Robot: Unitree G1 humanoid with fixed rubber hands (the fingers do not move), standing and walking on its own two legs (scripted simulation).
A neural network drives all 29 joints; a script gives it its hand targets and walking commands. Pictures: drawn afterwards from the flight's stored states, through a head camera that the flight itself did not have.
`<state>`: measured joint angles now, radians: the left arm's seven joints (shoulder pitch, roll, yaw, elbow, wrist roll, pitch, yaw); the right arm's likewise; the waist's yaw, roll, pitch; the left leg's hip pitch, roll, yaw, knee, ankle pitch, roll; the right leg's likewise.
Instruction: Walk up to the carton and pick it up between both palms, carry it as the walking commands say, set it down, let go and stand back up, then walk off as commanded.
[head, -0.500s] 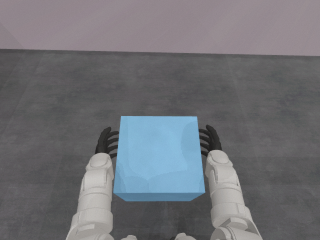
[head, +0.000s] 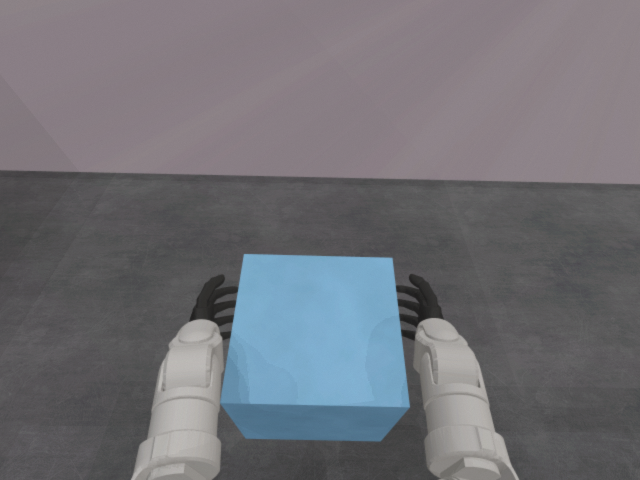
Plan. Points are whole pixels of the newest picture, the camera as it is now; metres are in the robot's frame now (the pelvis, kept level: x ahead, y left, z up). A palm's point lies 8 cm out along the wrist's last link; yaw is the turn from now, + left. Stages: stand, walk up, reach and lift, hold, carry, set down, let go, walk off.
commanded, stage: reach and lift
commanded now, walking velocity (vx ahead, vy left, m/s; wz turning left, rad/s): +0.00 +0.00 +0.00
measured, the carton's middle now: (315, 352) +0.31 +0.00 -0.05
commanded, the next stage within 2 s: hold in 1.32 s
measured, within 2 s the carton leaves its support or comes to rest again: neither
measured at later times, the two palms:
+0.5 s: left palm (197, 325) +0.29 +0.15 +0.06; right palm (435, 322) +0.29 -0.15 +0.06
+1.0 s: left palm (198, 325) +0.29 +0.15 +0.05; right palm (435, 322) +0.29 -0.15 +0.06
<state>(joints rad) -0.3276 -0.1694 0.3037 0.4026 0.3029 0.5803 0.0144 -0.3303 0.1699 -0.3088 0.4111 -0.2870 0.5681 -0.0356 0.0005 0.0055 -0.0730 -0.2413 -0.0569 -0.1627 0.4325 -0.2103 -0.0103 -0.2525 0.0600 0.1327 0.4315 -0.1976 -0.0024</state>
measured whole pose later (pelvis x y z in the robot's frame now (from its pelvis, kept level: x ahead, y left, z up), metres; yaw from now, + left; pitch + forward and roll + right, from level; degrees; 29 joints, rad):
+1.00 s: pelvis +0.01 +0.00 +0.00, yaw +0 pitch -6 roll +0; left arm -0.29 -0.16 0.24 0.30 0.30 0.75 0.01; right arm -0.29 0.16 -0.24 0.30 -0.30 0.75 -0.01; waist 0.00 0.00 -0.04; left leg -0.05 -0.05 -0.14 0.35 -0.20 0.00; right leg -0.06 0.05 0.13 0.35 -0.18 0.00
